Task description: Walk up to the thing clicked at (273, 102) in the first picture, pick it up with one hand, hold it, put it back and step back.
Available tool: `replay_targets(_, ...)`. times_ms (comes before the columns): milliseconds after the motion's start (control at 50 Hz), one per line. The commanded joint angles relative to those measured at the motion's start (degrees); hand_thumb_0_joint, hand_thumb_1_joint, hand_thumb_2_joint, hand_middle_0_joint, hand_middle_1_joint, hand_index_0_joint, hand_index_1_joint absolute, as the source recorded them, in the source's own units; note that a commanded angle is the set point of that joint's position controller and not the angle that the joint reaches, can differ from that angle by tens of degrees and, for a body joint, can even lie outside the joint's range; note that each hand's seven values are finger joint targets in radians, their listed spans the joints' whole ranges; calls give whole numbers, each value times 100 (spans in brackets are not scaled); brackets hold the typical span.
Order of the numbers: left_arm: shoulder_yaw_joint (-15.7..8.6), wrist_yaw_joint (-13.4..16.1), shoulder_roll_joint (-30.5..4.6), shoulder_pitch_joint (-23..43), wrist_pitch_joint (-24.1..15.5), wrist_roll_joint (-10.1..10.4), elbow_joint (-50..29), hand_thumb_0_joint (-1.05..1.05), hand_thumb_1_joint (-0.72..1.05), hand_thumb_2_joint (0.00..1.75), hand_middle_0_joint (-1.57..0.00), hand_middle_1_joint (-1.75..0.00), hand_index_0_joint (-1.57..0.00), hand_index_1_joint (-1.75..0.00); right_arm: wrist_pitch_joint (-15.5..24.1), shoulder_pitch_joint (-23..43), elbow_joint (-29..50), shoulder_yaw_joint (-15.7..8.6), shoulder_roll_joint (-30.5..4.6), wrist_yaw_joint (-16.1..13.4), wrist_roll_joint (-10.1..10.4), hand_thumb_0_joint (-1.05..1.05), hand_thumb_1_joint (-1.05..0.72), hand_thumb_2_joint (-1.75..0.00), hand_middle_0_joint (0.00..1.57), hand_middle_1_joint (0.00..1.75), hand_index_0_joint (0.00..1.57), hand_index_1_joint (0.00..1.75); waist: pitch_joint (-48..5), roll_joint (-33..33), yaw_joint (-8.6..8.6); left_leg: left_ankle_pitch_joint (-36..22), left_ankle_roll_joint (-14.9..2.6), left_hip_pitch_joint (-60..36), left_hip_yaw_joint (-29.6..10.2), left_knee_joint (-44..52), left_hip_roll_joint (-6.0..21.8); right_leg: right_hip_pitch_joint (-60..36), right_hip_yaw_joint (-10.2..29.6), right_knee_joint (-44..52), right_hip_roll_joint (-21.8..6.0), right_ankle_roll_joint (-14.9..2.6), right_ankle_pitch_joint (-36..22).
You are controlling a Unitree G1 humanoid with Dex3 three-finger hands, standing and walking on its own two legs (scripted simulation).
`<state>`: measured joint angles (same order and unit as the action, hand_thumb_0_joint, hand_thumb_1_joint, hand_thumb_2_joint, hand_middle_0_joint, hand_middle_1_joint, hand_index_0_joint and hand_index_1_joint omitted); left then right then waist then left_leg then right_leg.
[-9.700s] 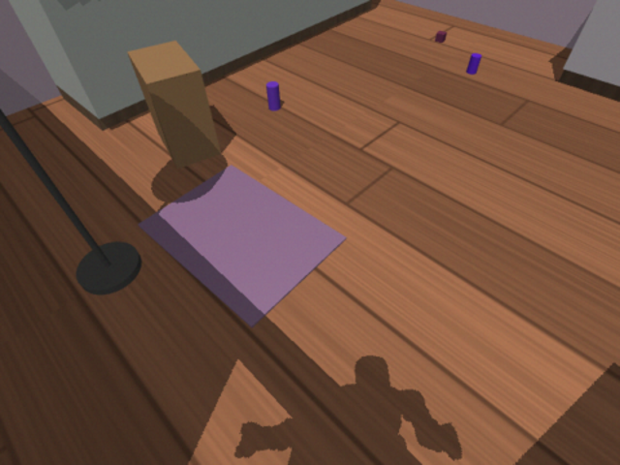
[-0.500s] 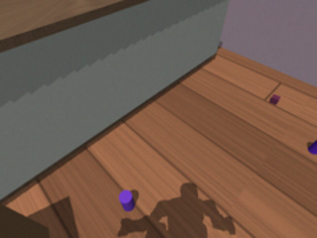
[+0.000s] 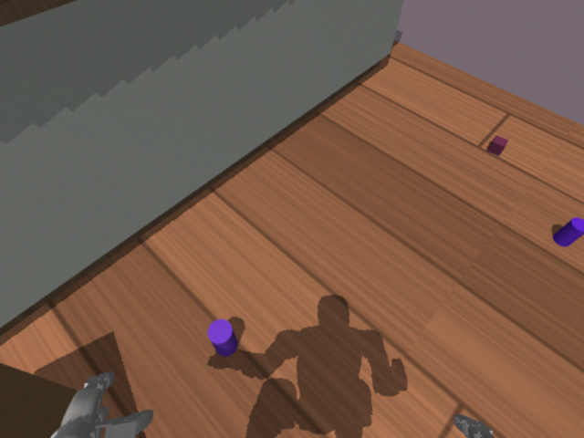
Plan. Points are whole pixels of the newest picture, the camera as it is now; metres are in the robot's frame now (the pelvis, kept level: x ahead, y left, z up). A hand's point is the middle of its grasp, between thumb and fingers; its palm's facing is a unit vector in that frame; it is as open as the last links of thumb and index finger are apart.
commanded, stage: go down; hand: left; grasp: from the side
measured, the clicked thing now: (223, 338) +0.45 +0.21 -0.69
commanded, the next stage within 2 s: none
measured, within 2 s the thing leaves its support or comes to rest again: neither
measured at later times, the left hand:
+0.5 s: hand (118, 435) +0.16 +0.27 -0.17, palm faces +0.05 -0.93 -0.35, open 16.6 cm
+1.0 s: hand out of the picture +0.14 +0.29 -0.19, palm faces +0.06 -0.93 -0.37, open 16.9 cm
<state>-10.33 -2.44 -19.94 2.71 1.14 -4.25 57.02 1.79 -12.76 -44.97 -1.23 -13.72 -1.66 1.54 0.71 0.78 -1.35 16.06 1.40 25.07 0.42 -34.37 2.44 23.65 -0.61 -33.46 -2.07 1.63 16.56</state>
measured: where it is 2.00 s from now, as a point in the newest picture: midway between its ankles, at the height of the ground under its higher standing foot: outside the picture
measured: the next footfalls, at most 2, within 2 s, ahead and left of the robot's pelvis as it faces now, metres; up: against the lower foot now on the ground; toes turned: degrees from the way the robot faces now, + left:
none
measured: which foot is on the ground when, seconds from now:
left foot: down 0.00-1.00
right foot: down 0.00-1.00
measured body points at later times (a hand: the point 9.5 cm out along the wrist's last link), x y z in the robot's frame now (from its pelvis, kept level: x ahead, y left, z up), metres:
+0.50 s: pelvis +0.01 +0.00 -0.05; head +0.08 +0.02 +0.40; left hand +0.15 +0.32 -0.14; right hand +0.17 -0.25 -0.14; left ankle +0.01 +0.13 -0.73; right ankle +0.00 -0.14 -0.73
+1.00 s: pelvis +0.00 +0.00 -0.08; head +0.09 +0.02 +0.36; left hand +0.14 +0.33 -0.16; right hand +0.16 -0.25 -0.17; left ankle +0.01 +0.13 -0.73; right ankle +0.00 -0.14 -0.73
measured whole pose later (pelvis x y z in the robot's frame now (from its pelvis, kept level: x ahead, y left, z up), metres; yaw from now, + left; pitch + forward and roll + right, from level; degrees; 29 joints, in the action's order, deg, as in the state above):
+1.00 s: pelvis +0.00 +0.00 -0.08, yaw +0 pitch +18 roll -3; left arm -15.3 -5.4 -21.1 -18.2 14.6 -1.7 19.2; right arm 9.7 -13.6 -31.3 -0.5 -12.9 -6.0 -0.1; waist -7.7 -1.0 -2.1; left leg 30.8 1.5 55.2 -2.9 -67.8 3.1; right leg 51.9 -2.2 -64.8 -1.6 1.8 31.0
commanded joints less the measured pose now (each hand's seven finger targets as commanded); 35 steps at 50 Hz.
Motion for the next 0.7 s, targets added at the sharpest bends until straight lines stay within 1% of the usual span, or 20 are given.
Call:
replay_targets(0,-249,38,-1114,-231,458,-91,-732,0,-17,31,-2,-25,-3,-24,226,174,985,-364,-1065,-29,6,0,-92,-90,20,30,20,30,-1154,-197,143,-1031,-97,-151,129,-25,-278,-223,-199,81,228,-239,-890)
replay_targets(40,-377,79,-1168,-433,593,-34,-1021,0,-26,42,-3,-38,-4,-37,281,189,1149,-373,-1036,-17,12,0,-94,-90,20,30,20,30,-1205,-267,185,-876,-81,11,106,-150,-244,-28,-246,-103,265,-259,-653)
replay_targets(60,-321,57,-1015,-528,654,-14,-1154,0,-34,38,-3,-35,-3,-35,303,120,1237,-374,-1027,1,19,0,-90,-90,20,30,20,30,-1210,-196,140,-700,-92,80,102,-217,-219,111,-255,-178,279,-252,-479)
replay_targets(140,-483,48,-1179,-410,696,-15,-1962,0,-46,31,-3,-30,-3,-30,463,-12,1375,-409,-991,-26,0,0,-86,-89,20,30,20,30,-1509,-197,53,-604,-117,297,45,-632,-186,470,-234,-595,263,-223,-439)
replay_targets(160,-528,36,-1160,-678,739,-2,-1847,0,-45,34,-3,-33,-3,-33,485,-64,1379,-410,-1015,-38,8,0,-86,-89,20,30,20,30,-1472,-162,7,-492,-128,376,48,-723,-181,575,-213,-706,255,-208,-352)
replay_targets(180,-377,19,-1094,-250,676,7,-2669,0,-47,34,-3,-34,-4,-34,553,-54,1474,-411,-961,-52,-3,0,-87,-89,20,30,20,30,-1714,-317,-31,-648,-122,333,41,-841,-167,643,-206,-841,247,-214,-515)
replay_targets(200,-568,33,-1144,-709,736,12,-2452,0,-49,40,-4,-42,-5,-41,585,-121,1462,-419,-980,-85,-7,0,-87,-89,20,30,20,30,-1786,-364,9,-673,-116,328,29,-916,-156,640,-197,-938,241,-213,-523)
replay_targets(220,-480,14,-1114,-667,741,4,-2772,0,-50,33,-4,-34,-4,-34,625,-88,1523,-427,-994,-115,-13,0,-86,-89,20,30,20,30,-1808,-406,-34,-768,-112,365,12,-995,-138,799,-200,-1030,250,-218,-600)
replay_targets(260,-587,17,-1216,-863,819,6,-3025,0,-52,33,-4,-35,-5,-35,688,-97,1549,-416,-988,-164,-30,0,-86,-89,20,30,20,30,-1871,-458,-27,-867,-97,408,-25,-1118,-111,833,-228,-1187,252,-212,-658)
replay_targets(280,-634,22,-1247,-1082,890,2,-3077,0,-54,25,-5,-27,-4,-27,709,-56,1590,-399,-953,-202,-28,0,-83,-88,20,30,20,30,-1797,-491,24,-838,-106,526,-2,-1199,-142,899,-208,-1200,229,-204,-654)
replay_targets(300,-545,-6,-1132,-1198,961,8,-3138,0,-53,21,-5,-22,-4,-23,720,-64,1615,-393,-947,-219,-32,0,-84,-88,20,30,20,30,-1832,-416,-57,-840,-120,538,-6,-1269,-132,899,-204,-1245,228,-197,-669)
replay_targets(360,-675,-47,-1239,-1566,1210,20,-3315,0,-55,30,-7,-35,-7,-34,740,-113,1617,-358,-942,-286,-50,0,-87,-89,20,30,20,30,-1832,-482,-33,-937,-119,688,-50,-1416,-118,1021,-209,-1404,224,-199,-701)
replay_targets(380,-633,-68,-1225,-1532,1267,43,-3602,0,-55,37,-7,-42,-8,-41,750,-101,1678,-359,-947,-312,-56,0,-88,-89,20,30,20,30,-1850,-551,-31,-919,-119,718,-54,-1449,-123,1046,-212,-1433,217,-197,-677)
replay_targets(440,-562,-106,-1100,-1570,1408,73,-3981,0,-57,22,-7,-25,-7,-25,827,-7,1806,-337,-904,-372,-77,0,-85,-88,20,30,20,30,-1895,-548,-77,-1021,-123,785,-73,-1597,-102,1169,-233,-1558,220,-198,-744)
replay_targets(500,-666,-128,-1162,-1747,1512,93,-4066,0,-58,32,-8,-37,-8,-36,878,-3,1893,-328,-875,-416,-95,0,-87,-88,20,30,20,30,-1837,-505,-74,-1049,-133,989,-105,-1759,-92,1353,-266,-1703,230,-188,-743)
replay_targets(560,-744,-172,-1187,-2008,1572,96,-4006,0,-56,27,-8,-30,-8,-30,902,-74,1877,-319,-846,-431,-120,0,-87,-89,20,30,20,30,-1863,-466,-82,-980,-148,1186,-128,-1905,-103,1445,-261,-1825,218,-192,-708)
replay_targets(600,-790,-189,-1249,-1882,1533,114,-4402,0,-55,29,-8,-33,-8,-33,937,4,2048,-319,-839,-446,-117,0,-89,-89,20,30,20,30,-2038,-527,-37,-959,-150,1226,-134,-1971,-108,1464,-253,-1892,216,-201,-696)
replay_targets(620,-892,-185,-1257,-2216,1559,110,-4153,0,-57,27,-8,-30,-8,-30,925,-76,1973,-315,-821,-449,-126,0,-87,-89,20,30,20,30,-1977,-501,-12,-856,-155,1282,-112,-2009,-120,1482,-233,-1903,220,-198,-625)
replay_targets(640,-759,-220,-1190,-1964,1506,141,-4602,0,-57,24,-8,-28,-8,-28,954,10,2106,-332,-821,-450,-130,0,-89,-89,20,30,20,30,-2078,-526,-70,-887,-156,1315,-115,-2070,-115,1523,-241,-1945,222,-192,-687)
replay_targets(680,-893,-191,-1225,-2278,1540,133,-4309,0,-57,29,-8,-33,-8,-33,961,-41,2041,-317,-806,-473,-135,0,-89,-89,20,30,20,30,-1973,-472,-44,-675,-171,1423,-95,-2111,-132,1601,-221,-1938,221,-191,-532)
